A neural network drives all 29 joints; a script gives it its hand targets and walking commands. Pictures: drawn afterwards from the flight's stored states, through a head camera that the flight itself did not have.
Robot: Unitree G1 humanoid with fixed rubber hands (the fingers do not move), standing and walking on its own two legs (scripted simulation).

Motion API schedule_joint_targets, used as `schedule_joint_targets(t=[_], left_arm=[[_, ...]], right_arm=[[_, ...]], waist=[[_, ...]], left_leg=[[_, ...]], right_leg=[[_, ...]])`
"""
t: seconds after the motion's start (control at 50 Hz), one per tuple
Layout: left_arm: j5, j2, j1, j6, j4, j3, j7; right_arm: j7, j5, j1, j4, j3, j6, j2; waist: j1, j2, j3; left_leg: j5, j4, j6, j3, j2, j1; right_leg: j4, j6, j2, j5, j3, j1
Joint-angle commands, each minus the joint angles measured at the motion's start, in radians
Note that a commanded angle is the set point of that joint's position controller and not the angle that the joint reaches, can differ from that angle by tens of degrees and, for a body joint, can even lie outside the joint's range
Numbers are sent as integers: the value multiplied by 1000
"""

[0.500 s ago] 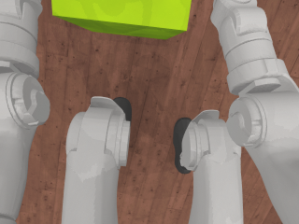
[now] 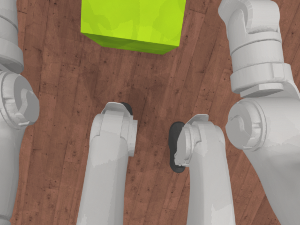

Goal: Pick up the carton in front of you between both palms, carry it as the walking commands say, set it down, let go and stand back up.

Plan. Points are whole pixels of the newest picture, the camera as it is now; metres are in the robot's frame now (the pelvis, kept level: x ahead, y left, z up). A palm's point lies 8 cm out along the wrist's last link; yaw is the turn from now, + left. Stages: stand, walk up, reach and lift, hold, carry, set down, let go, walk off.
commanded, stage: set down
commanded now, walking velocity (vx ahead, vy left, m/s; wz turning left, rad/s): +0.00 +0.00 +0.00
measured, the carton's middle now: (136, 7) +0.56 +0.13 -0.31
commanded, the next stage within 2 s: let go in 0.68 s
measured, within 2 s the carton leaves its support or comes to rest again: neither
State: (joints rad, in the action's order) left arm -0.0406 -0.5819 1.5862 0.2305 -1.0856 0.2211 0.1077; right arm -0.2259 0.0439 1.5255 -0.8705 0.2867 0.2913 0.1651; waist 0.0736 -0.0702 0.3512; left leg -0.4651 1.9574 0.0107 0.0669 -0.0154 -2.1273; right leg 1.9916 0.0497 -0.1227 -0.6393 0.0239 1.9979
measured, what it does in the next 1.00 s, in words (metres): rises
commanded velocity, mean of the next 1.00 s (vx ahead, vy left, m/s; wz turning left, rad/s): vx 0.00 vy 0.00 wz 0.00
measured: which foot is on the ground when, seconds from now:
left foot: down 0.00-1.00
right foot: down 0.00-1.00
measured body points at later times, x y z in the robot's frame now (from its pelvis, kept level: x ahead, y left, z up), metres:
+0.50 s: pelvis +0.02 +0.01 +0.13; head +0.37 +0.09 +0.41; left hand +0.57 +0.34 +0.02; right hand +0.60 -0.06 +0.02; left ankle +0.13 +0.12 -0.40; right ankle +0.10 -0.12 -0.40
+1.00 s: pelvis +0.07 +0.02 +0.25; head +0.36 +0.08 +0.59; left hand +0.50 +0.34 +0.12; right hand +0.54 -0.08 +0.12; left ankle +0.13 +0.12 -0.40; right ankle +0.10 -0.12 -0.40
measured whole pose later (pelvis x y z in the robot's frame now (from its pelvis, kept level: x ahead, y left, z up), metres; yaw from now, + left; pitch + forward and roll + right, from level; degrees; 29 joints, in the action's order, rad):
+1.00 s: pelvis +0.07 +0.02 +0.25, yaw +4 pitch +39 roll -4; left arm 0.14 -0.36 0.92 0.18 -0.79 0.33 0.13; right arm -0.10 -0.10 0.80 -0.59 0.24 0.22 0.09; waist 0.03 -0.03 0.04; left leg -0.23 0.91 0.04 0.05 -0.04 -1.36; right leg 0.92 0.05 -0.05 -0.35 -0.05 1.25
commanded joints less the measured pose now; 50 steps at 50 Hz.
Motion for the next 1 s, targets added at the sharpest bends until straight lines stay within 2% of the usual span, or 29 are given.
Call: schedule_joint_targets(t=[0.0,0.1,0.2,0.3,0.38,0.46,0.7,0.78,0.84,0.9,0.98], left_arm=[[33,-91,259,-14,85,17,7],[64,-95,238,-14,101,47,5],[55,-118,232,2,170,60,2],[34,-118,201,23,233,54,3],[31,-100,166,28,249,54,9],[50,-76,128,20,229,68,18],[168,-22,12,-31,164,157,49],[216,-5,-99,-30,211,169,48],[229,21,-237,-32,289,160,39],[202,62,-402,-55,381,135,27],[148,111,-576,-96,466,106,16]], right_arm=[[21,-51,189,64,71,-19,86],[37,-58,183,105,74,-29,84],[36,-32,177,189,34,-17,93],[32,-16,134,253,16,2,106],[36,-22,80,264,25,5,103],[49,-39,31,251,42,-2,85],[89,-119,-90,241,92,-28,12],[97,-154,-218,274,73,-30,9],[107,-170,-361,322,30,-40,12],[115,-163,-514,382,-23,-73,5],[126,-135,-671,428,-69,-121,0]], waist=[[-6,181,-1134],[17,177,-1204],[34,163,-1386],[20,168,-1519],[3,184,-1514],[-6,183,-1445],[-7,130,-1282],[-8,142,-1354],[-9,155,-1410],[-11,167,-1419],[-15,167,-1332]], left_leg=[[270,-201,-12,-68,-8,890],[298,-283,-14,-59,-15,966],[428,-353,-16,-63,-26,1141],[586,-431,-18,-58,-32,1339],[659,-504,-21,-43,-30,1441],[649,-595,-21,-36,-25,1456],[557,-857,-4,-46,-21,1452],[655,-910,1,-44,-22,1607],[767,-944,3,-35,-19,1759],[888,-977,3,-12,-9,1883],[938,-1041,3,14,7,1935]], right_leg=[[-245,4,-34,113,110,-174],[-317,8,-39,128,112,-189],[-401,14,-47,178,117,-258],[-503,17,-47,237,114,-305],[-595,15,-40,258,102,-305],[-689,15,-30,270,88,-345],[-941,35,-1,334,59,-615],[-1009,34,1,388,56,-695],[-1059,26,4,442,50,-743],[-1108,16,13,499,42,-757],[-1180,7,26,518,22,-781]])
